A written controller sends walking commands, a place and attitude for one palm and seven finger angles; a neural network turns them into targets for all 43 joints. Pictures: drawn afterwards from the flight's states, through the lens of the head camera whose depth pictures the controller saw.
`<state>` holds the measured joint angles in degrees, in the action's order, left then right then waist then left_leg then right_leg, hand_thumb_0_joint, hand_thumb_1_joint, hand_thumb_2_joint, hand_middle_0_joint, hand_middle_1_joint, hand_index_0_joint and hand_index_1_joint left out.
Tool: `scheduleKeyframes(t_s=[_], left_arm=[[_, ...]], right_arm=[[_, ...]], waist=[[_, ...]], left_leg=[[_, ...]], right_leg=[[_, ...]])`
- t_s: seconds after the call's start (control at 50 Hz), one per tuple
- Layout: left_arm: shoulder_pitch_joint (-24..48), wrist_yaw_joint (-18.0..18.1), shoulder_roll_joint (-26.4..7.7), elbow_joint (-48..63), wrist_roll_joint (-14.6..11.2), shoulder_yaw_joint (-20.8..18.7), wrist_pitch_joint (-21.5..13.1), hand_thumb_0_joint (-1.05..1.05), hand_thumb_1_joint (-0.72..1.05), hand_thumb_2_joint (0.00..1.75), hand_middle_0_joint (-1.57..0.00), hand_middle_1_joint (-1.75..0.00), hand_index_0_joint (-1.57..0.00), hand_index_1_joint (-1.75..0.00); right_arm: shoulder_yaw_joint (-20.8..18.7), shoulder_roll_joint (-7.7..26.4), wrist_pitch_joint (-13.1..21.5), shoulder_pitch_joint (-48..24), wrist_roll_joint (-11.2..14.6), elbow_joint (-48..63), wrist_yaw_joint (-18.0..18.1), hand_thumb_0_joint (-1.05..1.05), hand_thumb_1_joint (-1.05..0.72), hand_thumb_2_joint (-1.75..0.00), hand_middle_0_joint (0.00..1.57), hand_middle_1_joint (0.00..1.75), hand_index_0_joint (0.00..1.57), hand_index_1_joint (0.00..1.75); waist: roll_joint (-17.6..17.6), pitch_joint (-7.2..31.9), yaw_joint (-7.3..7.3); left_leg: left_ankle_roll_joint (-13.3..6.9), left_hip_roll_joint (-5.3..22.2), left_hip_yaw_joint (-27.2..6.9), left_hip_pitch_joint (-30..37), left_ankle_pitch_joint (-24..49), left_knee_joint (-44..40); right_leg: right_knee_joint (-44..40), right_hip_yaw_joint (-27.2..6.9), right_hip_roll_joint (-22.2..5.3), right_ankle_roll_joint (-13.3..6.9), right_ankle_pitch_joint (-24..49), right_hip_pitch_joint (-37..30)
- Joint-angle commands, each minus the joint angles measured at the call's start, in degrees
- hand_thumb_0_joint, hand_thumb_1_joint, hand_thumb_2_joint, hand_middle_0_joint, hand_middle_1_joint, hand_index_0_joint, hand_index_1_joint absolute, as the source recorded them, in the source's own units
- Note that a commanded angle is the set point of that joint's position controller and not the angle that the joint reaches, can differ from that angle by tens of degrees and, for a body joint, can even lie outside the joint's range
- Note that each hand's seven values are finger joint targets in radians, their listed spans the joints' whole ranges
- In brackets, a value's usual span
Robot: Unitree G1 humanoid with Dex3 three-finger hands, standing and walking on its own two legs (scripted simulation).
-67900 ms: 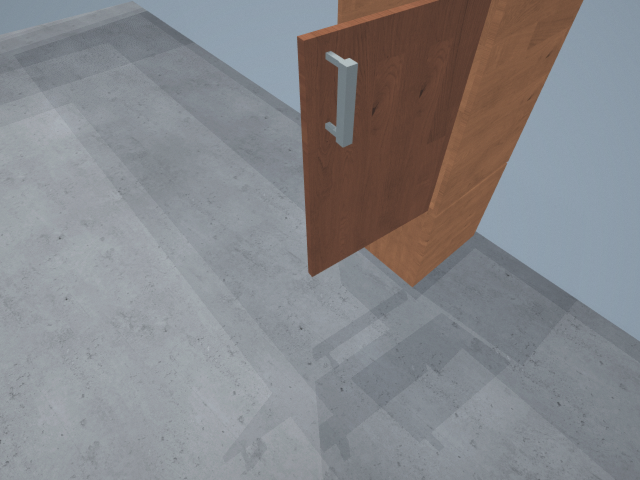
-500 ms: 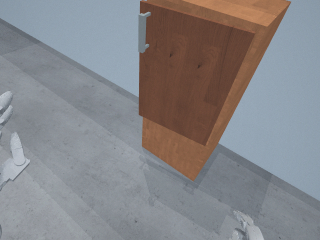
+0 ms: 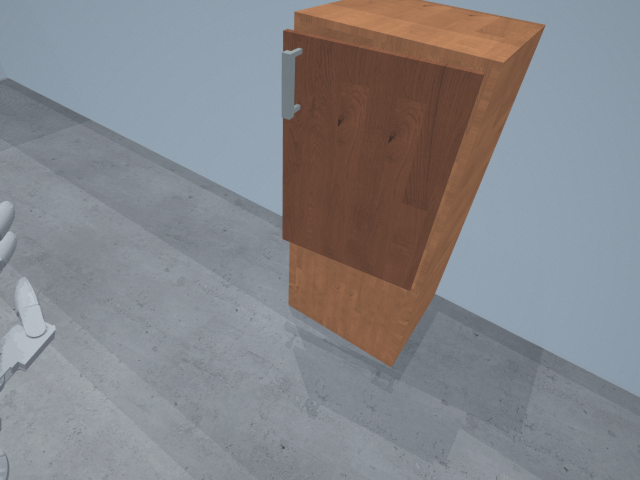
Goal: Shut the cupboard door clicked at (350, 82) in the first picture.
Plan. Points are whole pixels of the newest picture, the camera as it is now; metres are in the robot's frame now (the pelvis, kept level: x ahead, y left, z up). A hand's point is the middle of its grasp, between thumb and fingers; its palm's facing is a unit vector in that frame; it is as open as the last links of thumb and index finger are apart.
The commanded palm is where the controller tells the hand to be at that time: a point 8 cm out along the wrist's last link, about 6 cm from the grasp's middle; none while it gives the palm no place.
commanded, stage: stop stepping back and stand still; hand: left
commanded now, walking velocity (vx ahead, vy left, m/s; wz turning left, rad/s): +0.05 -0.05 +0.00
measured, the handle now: (292, 83) +0.86 +0.11 +0.16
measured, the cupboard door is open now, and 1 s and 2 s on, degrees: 7 7 7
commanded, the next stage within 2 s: let the arm hang, fingers relaxed in 0.54 s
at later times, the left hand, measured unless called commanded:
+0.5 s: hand (67, 307) +0.23 +0.27 +0.17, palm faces +0.41 -0.80 -0.44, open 7.4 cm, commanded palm +0.17 +0.30 +0.19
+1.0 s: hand out of the picture +0.00 +0.18 -0.17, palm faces +0.02 -0.99 -0.15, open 7.1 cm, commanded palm none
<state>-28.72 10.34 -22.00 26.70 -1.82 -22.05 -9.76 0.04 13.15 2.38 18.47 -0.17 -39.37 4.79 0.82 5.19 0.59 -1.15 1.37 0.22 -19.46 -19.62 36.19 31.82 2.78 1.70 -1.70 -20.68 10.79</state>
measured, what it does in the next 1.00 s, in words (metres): stands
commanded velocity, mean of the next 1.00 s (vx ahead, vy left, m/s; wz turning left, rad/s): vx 0.00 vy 0.00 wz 0.00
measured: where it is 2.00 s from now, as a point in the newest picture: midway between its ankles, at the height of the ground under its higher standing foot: outside the picture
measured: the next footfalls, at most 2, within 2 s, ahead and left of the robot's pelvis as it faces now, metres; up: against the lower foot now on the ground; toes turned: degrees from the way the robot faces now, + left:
none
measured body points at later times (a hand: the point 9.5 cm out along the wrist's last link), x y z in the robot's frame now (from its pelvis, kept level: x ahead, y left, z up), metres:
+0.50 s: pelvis +0.02 +0.00 +0.01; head +0.02 +0.01 +0.46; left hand +0.20 +0.31 +0.19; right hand +0.19 -0.23 -0.07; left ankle +0.04 +0.11 -0.73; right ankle -0.03 -0.10 -0.73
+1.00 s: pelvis -0.01 +0.01 +0.01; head +0.00 +0.03 +0.46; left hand +0.00 +0.23 -0.16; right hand +0.03 -0.25 -0.13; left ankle +0.04 +0.11 -0.73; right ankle -0.03 -0.10 -0.73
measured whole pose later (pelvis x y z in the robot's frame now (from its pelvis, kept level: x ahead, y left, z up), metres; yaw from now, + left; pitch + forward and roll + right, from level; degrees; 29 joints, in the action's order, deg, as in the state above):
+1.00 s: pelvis -0.01 +0.01 +0.01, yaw +1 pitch -1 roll -1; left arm -18.2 1.0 -10.6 -56.4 1.0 -0.2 3.0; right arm 1.2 12.4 -1.9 14.9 -1.2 -55.7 0.6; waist 2.4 -2.1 1.0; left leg -1.6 -0.8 0.0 -17.2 -11.1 29.2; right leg 27.6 2.7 0.7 -0.8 -17.3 9.4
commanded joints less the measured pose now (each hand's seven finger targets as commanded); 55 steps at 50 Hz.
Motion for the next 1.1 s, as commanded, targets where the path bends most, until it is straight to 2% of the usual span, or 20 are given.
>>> scheduleKeyframes(t_s=[0.0, 0.02, 0.04, 0.1, 0.16, 0.18, 0.22, 0.28, 0.36, 0.52, 0.6, 0.62, 0.64, 0.66, 0.7, 0.76, 0.82, 0.94, 0.96, 1.08], left_arm=[[6.2, 1.1, -13.0, 12.5, -0.5, -8.1, -4.9, 0.00, 0.90, 0.90, -0.20, -0.30, -0.20, -0.30], [4.3, 0.7, -12.9, 10.8, -0.5, -8.9, -4.8, 0.00, 0.90, 0.90, -0.20, -0.30, -0.20, -0.30], [5.2, 0.4, -13.0, 11.3, -0.2, -9.0, -4.7, 0.00, 0.90, 0.90, -0.20, -0.30, -0.20, -0.30], [3.2, 0.0, -13.4, 13.5, 0.0, -9.9, -5.6, 0.00, 0.90, 0.90, -0.20, -0.30, -0.20, -0.30], [-1.9, -0.2, -11.9, 12.1, -0.6, -9.3, -5.5, 0.00, 0.90, 0.90, -0.20, -0.30, -0.20, -0.30], [-3.6, -0.2, -12.2, 10.6, -0.8, -9.6, -5.3, 0.00, 0.90, 0.90, -0.20, -0.30, -0.20, -0.30], [-2.1, -0.2, -11.7, 11.0, -1.2, -8.6, -5.0, 0.00, 0.90, 0.90, -0.20, -0.30, -0.20, -0.30], [-0.4, -0.1, -13.7, 10.6, -1.1, -10.1, -4.7, 0.00, 0.90, 0.90, -0.20, -0.30, -0.20, -0.30], [1.5, -0.5, -12.5, 10.2, -1.1, -8.3, -4.3, 0.00, 0.90, 0.90, -0.20, -0.30, -0.20, -0.30], [-0.5, -0.6, -12.0, 12.0, -1.2, -8.1, -4.2, 0.00, 0.90, 0.90, -0.20, -0.30, -0.20, -0.30], [-1.9, -0.6, -12.2, 10.3, -1.5, -8.8, -4.0, 0.00, 0.90, 0.90, -0.20, -0.30, -0.20, -0.30], [3.3, -8.5, -2.5, -30.6, 2.2, 17.2, 4.7, 0.00, 0.90, 0.90, -0.20, -0.30, -0.20, -0.30], [4.3, -9.5, -2.1, -32.9, 2.6, 15.2, 9.2, 0.00, 0.90, 0.90, -0.20, -0.30, -0.20, -0.30], [6.0, -10.0, -0.7, -34.9, 2.9, 16.3, 9.8, 0.00, 0.90, 0.90, -0.20, -0.30, -0.20, -0.30], [9.1, -10.5, -1.4, -41.0, 3.2, 17.0, 9.6, 0.00, 0.90, 0.90, -0.20, -0.30, -0.20, -0.30], [13.1, -10.4, -2.5, -52.2, 3.3, 17.8, 9.4, 0.00, 0.90, 0.90, -0.20, -0.30, -0.20, -0.30], [15.0, -9.7, -0.7, -62.8, 2.9, 19.5, 10.0, 0.00, 0.90, 0.90, -0.20, -0.30, -0.20, -0.30], [10.5, -9.2, 3.5, -79.4, 2.5, 20.0, 10.1, 0.00, 0.90, 0.90, -0.20, -0.30, -0.20, -0.30], [9.3, -9.3, 3.6, -81.5, 2.5, 20.0, 10.0, 0.00, 0.90, 0.90, -0.20, -0.30, -0.20, -0.30], [5.6, -9.0, 6.1, -89.3, 2.3, 20.9, 9.5, 0.00, 0.90, 0.90, -0.20, -0.30, -0.20, -0.30]], right_arm=[[-1.8, 6.5, 4.9, -10.4, 0.5, 10.6, 1.5, 0.00, -0.90, -0.90, 0.20, 0.30, 0.20, 0.30], [-1.5, 6.1, 5.1, -10.6, 0.1, 10.4, 1.4, 0.00, -0.90, -0.90, 0.20, 0.30, 0.20, 0.30], [-1.3, 5.7, 5.2, -10.9, -0.2, 10.7, 1.4, 0.00, -0.90, -0.90, 0.20, 0.30, 0.20, 0.30], [-1.3, 5.2, 6.2, -10.3, -0.2, 10.2, 0.8, 0.00, -0.90, -0.90, 0.20, 0.30, 0.20, 0.30], [-1.7, 5.2, 6.1, -9.0, 0.4, 10.3, -0.2, 0.00, -0.90, -0.90, 0.20, 0.30, 0.20, 0.30], [-1.8, 5.2, 5.9, -8.4, 0.4, 10.0, -0.5, 0.00, -0.90, -0.90, 0.20, 0.30, 0.20, 0.30], [-1.7, 4.7, 5.0, -8.5, 0.7, 9.9, -0.7, 0.00, -0.90, -0.90, 0.20, 0.30, 0.20, 0.30], [-1.6, 4.9, 4.2, -9.4, 0.8, 10.3, -0.1, 0.00, -0.90, -0.90, 0.20, 0.30, 0.20, 0.30], [-1.4, 4.9, 3.3, -10.1, 1.1, 11.5, 0.3, 0.00, -0.90, -0.90, 0.20, 0.30, 0.20, 0.30], [-1.4, 5.1, 3.2, -10.5, 1.2, 13.2, 0.3, 0.00, -0.90, -0.90, 0.20, 0.30, 0.20, 0.30], [-1.3, 5.0, 3.0, -10.3, 1.2, 13.4, 0.4, 0.00, -0.90, -0.90, 0.20, 0.30, 0.20, 0.30], [-3.3, 15.0, 6.6, -15.7, 2.2, 4.2, -4.8, 0.00, -0.90, -0.90, 0.20, 0.30, 0.20, 0.30], [-4.5, 13.9, 3.9, -11.4, 1.1, 2.4, -5.0, 0.00, -0.90, -0.90, 0.20, 0.30, 0.20, 0.30], [-3.9, 12.9, 2.9, -9.6, 0.5, 1.9, -4.8, 0.00, -0.90, -0.90, 0.20, 0.30, 0.20, 0.30], [-2.9, 13.2, 1.6, -9.9, -0.1, 1.5, -4.6, 0.00, -0.90, -0.90, 0.20, 0.30, 0.20, 0.30], [-2.3, 13.0, 0.3, -10.7, -0.7, -1.0, -4.4, 0.00, -0.90, -0.90, 0.20, 0.30, 0.20, 0.30], [-1.1, 9.0, -1.6, -8.7, -1.2, -4.9, -4.4, 0.00, -0.90, -0.90, 0.20, 0.30, 0.20, 0.30], [-0.5, 5.7, -2.5, -6.1, -1.2, -12.9, -3.3, 0.00, -0.90, -0.90, 0.20, 0.30, 0.20, 0.30], [-0.5, 5.2, -2.5, -5.3, -1.1, -14.1, -3.1, 0.00, -0.90, -0.90, 0.20, 0.30, 0.20, 0.30], [-0.7, 3.7, -2.6, 0.1, -0.3, -19.5, -2.3, 0.00, -0.90, -0.90, 0.20, 0.30, 0.20, 0.30]], waist=[[-13.8, -7.5, 0.71], [-15.2, -7.4, 0.60], [-13.9, -8.8, 0.29], [-8.4, -4.7, -0.24], [-3.8, 0.6, -0.16], [-2.0, 1.6, 0.16], [-0.1, 2.9, 0.67], [-2.7, 4.0, 0.40], [-3.8, 2.6, 0.03], [-6.3, 2.2, -0.23], [-5.0, 1.7, -0.30], [-5.8, -4.4, 0.87], [-6.2, -0.2, 0.39], [-4.2, 0.2, 0.10], [2.5, -0.8, -0.59], [9.1, -2.3, -0.45], [4.8, -3.5, 0.62], [-10.1, -6.0, -0.44], [-10.8, -5.5, -0.63], [-4.4, -7.5, -0.17]], left_leg=[[-4.5, 9.9, -18.0, 3.5, -12.3, -20.3], [-5.5, 12.6, -23.5, -1.8, -21.1, -26.2], [-6.3, 13.4, -24.1, -6.4, -22.3, -27.9], [-4.2, 9.3, -13.7, -4.1, -7.5, -21.1], [-1.4, 3.6, -4.9, 0.2, 7.6, -10.6], [-0.6, 2.6, -3.1, 1.5, 11.1, -7.0], [0.2, 2.2, -1.8, 4.0, 15.4, -4.4], [0.0, 3.1, -1.9, 8.3, 23.8, -6.2], [-0.6, 4.4, -3.3, 9.2, 28.3, -8.6], [-0.3, 4.2, -3.7, 7.2, 24.1, -10.7], [-0.3, 4.3, -4.1, 6.0, 21.2, -11.7], [-0.3, 4.3, -3.7, 4.3, 31.8, -2.9], [0.3, 5.0, -3.4, 7.3, 29.3, -4.0], [-0.7, 5.8, -5.0, 5.7, 25.1, -4.9], [-2.8, 6.6, -8.4, 2.5, 23.5, -7.1], [-2.3, 3.8, -8.3, 2.5, 18.8, -6.9], [-0.7, 1.6, -6.0, 6.5, 16.4, -6.8], [-1.0, 2.9, -7.8, 4.5, 7.1, -15.5], [-1.0, 2.9, -7.7, 4.5, 6.8, -15.9], [-1.3, 3.6, -7.2, 7.5, 8.8, -15.8]], right_leg=[[1.4, -2.9, -1.1, 0.2, -6.3, 12.1], [6.0, -2.0, 0.1, 1.2, -5.4, 7.4], [7.3, -2.5, -0.3, 1.4, -3.2, 4.4], [-4.8, -2.8, -1.4, 1.4, 2.8, -2.5], [-8.7, -9.3, -4.9, -0.5, 12.5, -4.2], [-9.7, -12.1, -7.6, -1.6, 16.0, -3.1], [-9.0, -13.5, -9.7, -2.6, 24.6, -2.3], [-6.2, -9.7, -7.4, -0.5, 31.1, -1.5], [-6.0, -7.0, -4.5, 1.2, 27.5, -1.6], [-7.4, -6.7, -4.4, 0.8, 22.7, -2.7], [-8.4, -6.5, -4.4, 0.9, 20.3, -3.0], [-1.7, -2.0, -8.4, 0.0, 26.1, 5.2], [-3.2, -5.3, -8.1, -0.3, 19.9, 6.3], [-2.4, -4.1, -6.8, -0.3, 11.6, 7.1], [-1.8, -3.5, -5.5, -0.1, 7.3, 4.9], [-6.1, -7.3, -7.5, -1.7, 7.5, 3.9], [-9.5, -9.3, -9.8, -3.1, 6.8, 5.8], [-11.8, -7.4, -6.4, -1.6, 2.8, 0.7], [-11.9, -7.2, -6.4, -1.6, 3.9, -0.5], [-14.7, -6.3, -6.5, -1.6, 4.6, 1.0]])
